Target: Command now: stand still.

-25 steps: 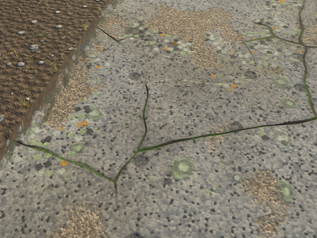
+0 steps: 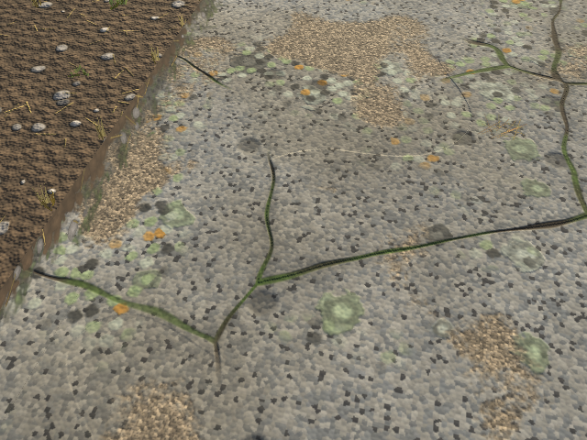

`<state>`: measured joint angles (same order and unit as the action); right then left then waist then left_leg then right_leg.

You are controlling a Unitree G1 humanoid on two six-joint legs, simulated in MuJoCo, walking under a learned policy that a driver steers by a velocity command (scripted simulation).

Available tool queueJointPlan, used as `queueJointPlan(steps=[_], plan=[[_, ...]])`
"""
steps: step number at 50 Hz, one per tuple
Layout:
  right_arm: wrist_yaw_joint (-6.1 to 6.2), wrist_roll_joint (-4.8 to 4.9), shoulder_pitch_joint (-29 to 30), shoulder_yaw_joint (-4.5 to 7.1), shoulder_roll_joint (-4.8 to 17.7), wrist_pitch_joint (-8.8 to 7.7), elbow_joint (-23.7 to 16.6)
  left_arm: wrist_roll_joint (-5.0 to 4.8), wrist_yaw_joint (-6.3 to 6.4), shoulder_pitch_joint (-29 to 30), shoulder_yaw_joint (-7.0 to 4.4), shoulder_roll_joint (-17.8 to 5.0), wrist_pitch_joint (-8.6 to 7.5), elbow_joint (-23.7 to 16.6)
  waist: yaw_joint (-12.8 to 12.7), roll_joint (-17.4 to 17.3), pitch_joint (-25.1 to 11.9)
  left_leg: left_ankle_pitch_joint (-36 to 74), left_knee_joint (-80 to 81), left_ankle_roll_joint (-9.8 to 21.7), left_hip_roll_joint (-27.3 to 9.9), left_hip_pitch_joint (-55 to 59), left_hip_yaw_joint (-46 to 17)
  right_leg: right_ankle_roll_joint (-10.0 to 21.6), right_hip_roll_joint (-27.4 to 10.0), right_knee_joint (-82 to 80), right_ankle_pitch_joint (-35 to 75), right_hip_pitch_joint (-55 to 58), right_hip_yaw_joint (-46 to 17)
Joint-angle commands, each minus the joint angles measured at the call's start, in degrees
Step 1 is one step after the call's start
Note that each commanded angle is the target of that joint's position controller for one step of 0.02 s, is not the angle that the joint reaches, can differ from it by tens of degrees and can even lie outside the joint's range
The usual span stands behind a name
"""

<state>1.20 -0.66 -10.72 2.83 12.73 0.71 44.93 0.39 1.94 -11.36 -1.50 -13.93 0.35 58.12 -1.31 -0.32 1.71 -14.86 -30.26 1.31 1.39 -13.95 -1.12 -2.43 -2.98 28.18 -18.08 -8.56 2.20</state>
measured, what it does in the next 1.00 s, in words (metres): stands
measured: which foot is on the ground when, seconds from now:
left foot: down 0.00-1.00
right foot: down 0.00-1.00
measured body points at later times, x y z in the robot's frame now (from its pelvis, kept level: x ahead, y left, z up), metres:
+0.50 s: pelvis -0.01 -0.01 +0.00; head +0.00 +0.00 +0.45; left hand +0.00 +0.24 -0.15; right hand +0.07 -0.26 -0.14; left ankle +0.02 +0.11 -0.74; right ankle -0.03 -0.14 -0.74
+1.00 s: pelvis -0.01 -0.01 +0.00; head +0.01 -0.01 +0.45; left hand -0.03 +0.22 -0.16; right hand +0.04 -0.25 -0.15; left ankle +0.02 +0.11 -0.74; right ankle -0.03 -0.14 -0.74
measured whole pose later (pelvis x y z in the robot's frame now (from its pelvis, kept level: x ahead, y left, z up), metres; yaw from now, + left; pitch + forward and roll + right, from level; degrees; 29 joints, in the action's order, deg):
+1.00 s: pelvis -0.01 -0.01 +0.00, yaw +0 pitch -1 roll +0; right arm 2.2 0.3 -10.9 1.5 10.9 0.9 63.2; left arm 0.1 2.9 -18.8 -0.8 -9.5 -0.6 64.1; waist -0.3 -0.1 2.1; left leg -13.1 -28.0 0.2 0.5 -13.9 -1.4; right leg -1.3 -2.1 27.1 -17.0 -9.1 2.2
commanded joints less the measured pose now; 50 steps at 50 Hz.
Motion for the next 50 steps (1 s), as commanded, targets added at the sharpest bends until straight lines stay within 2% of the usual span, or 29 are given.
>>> queueJointPlan(steps=[1, 13, 26, 37, 50], plan=[[0.44, 0.1, 1.17, 1.44, 5.84, -0.76, -1.87, -0.03, 0.37, -1.1, -1.19, -6.15, -0.54, -0.7, -0.06, -0.46, -1.25, 11.47, 5.27, 1.78, -3.52, 2.93, -3.73, 0.74, -0.64, -4.82, 5.95, -3.52, -0.86], [0.92, 0.47, 0.54, 1.11, 5.26, -0.71, 5.32, -0.12, 0.79, -3.98, -0.97, -4.34, -0.78, 2.88, 0.17, -0.02, 0.07, 8.92, 6.24, 1.41, -2.87, 2.89, -2.81, 1.04, -0.04, -5.74, 4.77, -4.43, -0.44], [1.04, 0.79, -0.04, 0.47, 4.54, -0.47, 11.61, -0.14, 0.99, -7.65, -0.52, -2.46, -0.94, 4.78, 0.58, 0.22, 0.69, 9.27, 6.58, 1.25, -2.47, 2.82, -2.09, 1.31, 0.42, -6.13, 5.22, -4.63, -0.17], [1.12, 0.91, -0.62, -0.07, 4.04, -0.26, 14.94, -0.21, 1.05, -10.18, -0.24, -1.28, -1.04, 5.4, 0.89, 0.41, 1.1, 9.57, 6.68, 1.05, -2.3, 2.69, -1.71, 1.54, 0.65, -6.37, 5.61, -4.85, -0.11], [1.2, 0.97, -1.51, -0.57, 3.57, -0.16, 17.04, -0.27, 1.07, -12.45, -0.05, -0.39, -1.14, 5.58, 1.09, 0.52, 1.48, 9.52, 6.67, 0.81, -2.21, 2.4, -1.41, 1.81, 0.82, -6.5, 5.75, -5.14, -0.16]])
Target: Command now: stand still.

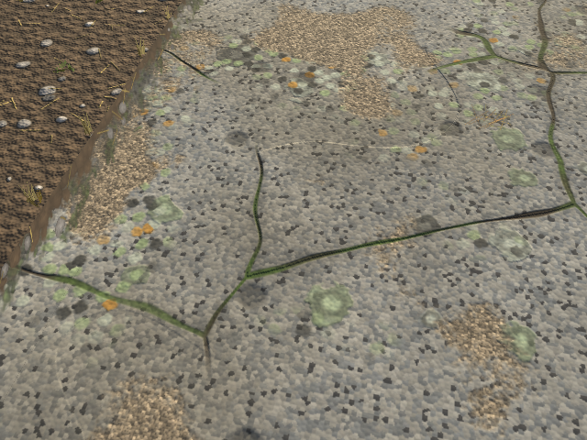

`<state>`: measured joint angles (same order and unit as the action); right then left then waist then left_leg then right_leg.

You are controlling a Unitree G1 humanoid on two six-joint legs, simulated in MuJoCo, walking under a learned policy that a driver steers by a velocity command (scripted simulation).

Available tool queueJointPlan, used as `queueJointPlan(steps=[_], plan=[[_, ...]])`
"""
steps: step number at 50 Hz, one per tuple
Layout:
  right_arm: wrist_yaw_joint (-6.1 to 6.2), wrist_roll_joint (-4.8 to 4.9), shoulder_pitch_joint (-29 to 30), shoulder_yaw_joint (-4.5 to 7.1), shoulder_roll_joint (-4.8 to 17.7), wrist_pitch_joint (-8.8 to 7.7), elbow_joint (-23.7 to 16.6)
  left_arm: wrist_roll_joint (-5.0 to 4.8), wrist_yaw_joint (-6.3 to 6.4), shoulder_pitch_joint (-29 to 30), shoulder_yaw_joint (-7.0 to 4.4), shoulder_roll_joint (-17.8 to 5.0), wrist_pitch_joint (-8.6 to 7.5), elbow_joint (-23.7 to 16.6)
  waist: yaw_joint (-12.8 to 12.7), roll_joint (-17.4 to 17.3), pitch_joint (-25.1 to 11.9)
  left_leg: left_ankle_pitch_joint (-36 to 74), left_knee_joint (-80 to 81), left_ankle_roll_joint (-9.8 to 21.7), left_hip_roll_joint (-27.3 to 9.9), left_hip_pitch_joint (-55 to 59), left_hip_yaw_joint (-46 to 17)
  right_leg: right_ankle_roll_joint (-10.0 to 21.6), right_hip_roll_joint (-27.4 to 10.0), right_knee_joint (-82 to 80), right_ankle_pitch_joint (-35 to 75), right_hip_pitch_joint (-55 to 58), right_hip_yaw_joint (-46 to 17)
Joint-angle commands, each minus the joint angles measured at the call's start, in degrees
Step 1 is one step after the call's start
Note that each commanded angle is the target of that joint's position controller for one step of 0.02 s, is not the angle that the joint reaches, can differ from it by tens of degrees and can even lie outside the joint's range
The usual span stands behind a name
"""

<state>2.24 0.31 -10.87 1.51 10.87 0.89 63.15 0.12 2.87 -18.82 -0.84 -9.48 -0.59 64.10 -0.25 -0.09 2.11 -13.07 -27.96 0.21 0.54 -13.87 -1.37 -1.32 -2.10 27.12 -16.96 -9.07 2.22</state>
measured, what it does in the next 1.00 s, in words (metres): lifts its right foot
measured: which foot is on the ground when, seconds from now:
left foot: down 0.00-1.00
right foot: down 0.00-0.92, up 0.94-1.00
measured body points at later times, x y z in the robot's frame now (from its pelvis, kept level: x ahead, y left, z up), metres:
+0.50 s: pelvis +0.00 +0.00 +0.00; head +0.01 +0.00 +0.45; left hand -0.04 +0.22 -0.16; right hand +0.03 -0.24 -0.16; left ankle +0.02 +0.12 -0.74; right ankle -0.03 -0.13 -0.74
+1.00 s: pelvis +0.07 +0.02 -0.01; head +0.08 +0.04 +0.44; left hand +0.04 +0.27 -0.16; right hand +0.06 -0.23 -0.15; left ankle +0.03 +0.11 -0.74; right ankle -0.02 -0.12 -0.68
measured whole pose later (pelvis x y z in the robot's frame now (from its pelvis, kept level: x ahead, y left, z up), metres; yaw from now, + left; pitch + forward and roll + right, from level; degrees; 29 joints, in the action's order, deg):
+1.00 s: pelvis +0.07 +0.02 -0.01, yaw +0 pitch +1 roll +0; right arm -0.1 1.1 -20.0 2.6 10.6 -6.3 62.7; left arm -2.5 1.3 -24.3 -2.6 -12.1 -4.0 60.8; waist 1.2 2.3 -1.0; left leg -20.2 -32.0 3.1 1.4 -12.5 3.6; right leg 2.4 -1.6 58.2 -25.4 -19.2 -1.7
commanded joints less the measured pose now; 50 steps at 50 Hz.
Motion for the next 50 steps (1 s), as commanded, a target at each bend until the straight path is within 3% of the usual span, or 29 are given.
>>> queueJointPlan(steps=[1, 33, 34, 36, 38, 40, 41, 42, 43, 45, 46, 47, 48, 49, 50], plan=[[0.17, 0.01, -1.43, 0.72, 5.4, -0.34, -1.08, -0.02, 0.14, -5.14, -0.71, -4.79, -0.21, -0.39, 0.04, 0.29, 1.11, 7.71, 4.36, 1.89, -1.36, 2.3, -1.15, 0.71, -0.04, -5.45, 4.64, -4.65, -0.18], [0.37, 0.11, -4.28, 0.17, 4.44, -0.46, 0.13, -0.15, 0.05, -8.17, -0.57, -3.58, -0.39, -0.78, 0.14, 0.33, 1.76, 7.71, 3.83, 1.36, -1.36, 1.71, -0.72, 1.27, 0.24, -5.31, 4.82, -5.22, -0.42], [0.4, 0.08, -5.28, 0.04, 3.87, -0.41, 0.67, -0.19, 0.1, -9.33, -0.49, -3.07, -0.32, -0.17, 0.12, 0.45, 0.36, 1.78, 3.77, 1.42, -0.63, 2.27, 0.05, 1.5, 0.77, -5.53, -0.62, -4.66, 0.12], [0.59, 0.71, -5.86, 0.58, 4.91, -0.4, 0.68, -0.84, 0.51, -9.07, -1.21, -4.94, -0.07, -0.68, 0.05, 1.87, 2.8, -18.18, 1.12, 2.39, 1.62, -2.09, 2.1, 3.79, 0.82, -5.34, -18.03, -6.86, -0.99], [0.32, 0.77, -4.06, 0.64, 4.37, -1.54, -0.73, -1.34, 0.64, -9.84, -1.71, -6.33, -0.64, -1.59, -0.86, 3.43, 7.24, -24.17, -1.62, 3.47, 1.03, -8.65, 1.72, 6.97, -3.16, -8.04, -28.42, -9.09, -6.93], [-0.63, 0.96, -1.76, 0.26, 1.96, -3.56, -2.26, -1.79, 0.25, -13.38, -2.89, -9.3, -1.79, -1.2, -2.33, 9.05, 7.86, -15.09, -11.11, 2.89, 1.46, -13.99, 4.68, 11.49, -11.33, -13.91, -31.88, -4.96, -18.56], [-1.16, 1.07, -0.91, 0.12, 1.36, -4.38, -2.98, -1.87, 0.05, -12.89, -3.55, -10.87, -2.16, -1.49, -2.15, 11.18, 8.75, -11.26, -16.62, 3.42, -0.14, -14.71, 4.45, 14.04, -16.3, -16.81, -31.72, -5.89, -24.77], [-1.61, 1.31, -0.89, 0.22, 1.69, -5.02, -3.42, -1.62, -0.15, -11.12, -3.56, -10.52, -2.47, -2.41, -1.19, 10.28, 9.44, -11.97, -18.42, 4.35, -1.58, -14.7, 3.48, 14.79, -17.87, -17.86, -29.93, -7.45, -26.42], [-1.89, 1.73, -2.28, 0.2, 1.39, -5.49, -3.48, -1.68, -0.43, -8.45, -3.48, -10.31, -2.73, -3.46, 0.5, 10.26, 9.95, -13.96, -15.08, 5.32, -2.18, -12.45, 3.32, 13.87, -17.24, -17.12, -27.71, -9.06, -24.56], [-1.98, 1.88, -10.97, 0.95, 2.0, -6.0, -0.05, -2.42, -1.08, -3.17, -3.17, -9.31, -2.62, -5.42, 4.95, 7.35, 8.55, -9.04, -0.66, 5.69, 0.76, 4.48, 6.13, 9.41, -10.12, -10.28, -20.04, -16.04, -14.01], [-1.92, 1.39, -16.68, 2.01, 4.24, -5.94, 2.11, -2.3, -1.25, -1.46, -2.94, -8.65, -2.88, -6.42, 6.71, 2.87, 6.49, -5.59, 1.74, 5.5, -0.53, 12.33, 2.33, 7.23, -5.85, -1.0, -11.16, -19.89, -8.4], [-1.79, 1.41, -25.49, 3.88, 10.33, -6.14, 3.45, -1.98, -1.41, 0.21, -2.07, -5.49, -3.71, -8.11, 9.55, -11.84, 2.9, -12.38, 11.25, 10.25, -11.84, 20.74, -17.2, 3.52, 1.16, 20.95, -3.54, -28.54, 1.32], [-2.56, 0.79, -30.04, 4.07, 13.32, -7.06, 3.41, -2.16, -1.34, 1.13, -1.45, -3.33, -5.11, -10.13, 9.91, -18.34, 0.08, -15.38, 19.58, 17.28, -22.44, 23.76, -40.42, 3.39, 4.76, 37.3, -13.22, -37.09, -2.08], [-2.47, 0.17, -24.1, 2.6, 9.39, -7.98, 2.0, -3.12, -1.81, 1.29, -1.8, -4.77, -5.96, -10.41, 6.07, -9.62, 3.17, -14.57, 18.71, 17.56, -24.03, 21.28, -39.78, 4.99, 0.82, 46.69, -11.28, -41.62, -7.17], [-2.59, 0.35, -19.32, 1.75, 6.58, -8.35, 0.28, -3.31, -2.47, 1.01, -1.77, -5.17, -6.42, -10.22, 4.06, -5.67, 4.54, -11.54, 17.9, 15.49, -21.43, 19.92, -31.56, 6.37, -1.48, 49.11, -5.62, -43.43, -7.74]])
Keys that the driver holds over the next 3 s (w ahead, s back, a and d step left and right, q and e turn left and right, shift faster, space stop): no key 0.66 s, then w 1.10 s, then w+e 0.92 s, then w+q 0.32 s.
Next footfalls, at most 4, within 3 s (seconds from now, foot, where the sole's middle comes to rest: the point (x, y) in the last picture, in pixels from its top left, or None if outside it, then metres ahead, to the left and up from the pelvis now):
1.38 right None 0.46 -0.12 -0.77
1.94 left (260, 336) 0.77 0.12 -0.78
2.48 right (378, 266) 0.99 -0.20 -0.78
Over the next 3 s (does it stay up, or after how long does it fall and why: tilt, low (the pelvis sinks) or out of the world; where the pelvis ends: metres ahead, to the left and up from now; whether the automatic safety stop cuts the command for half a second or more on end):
stays up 1.15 -0.18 -0.01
